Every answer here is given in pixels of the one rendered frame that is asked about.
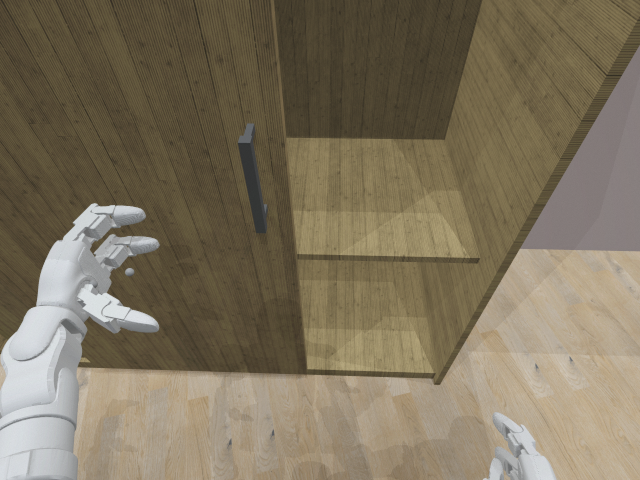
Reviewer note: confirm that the left robot hand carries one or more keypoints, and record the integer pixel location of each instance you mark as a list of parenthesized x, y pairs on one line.
[(70, 266)]

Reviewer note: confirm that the right robot hand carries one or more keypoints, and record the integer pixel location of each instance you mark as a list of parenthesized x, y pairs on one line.
[(530, 465)]

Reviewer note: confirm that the left robot forearm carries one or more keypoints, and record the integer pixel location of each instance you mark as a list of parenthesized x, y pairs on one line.
[(40, 394)]

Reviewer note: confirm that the wardrobe door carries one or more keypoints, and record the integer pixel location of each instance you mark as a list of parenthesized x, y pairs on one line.
[(12, 311), (141, 103)]

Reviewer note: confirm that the handle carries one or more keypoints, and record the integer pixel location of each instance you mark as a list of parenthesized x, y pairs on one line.
[(248, 158)]

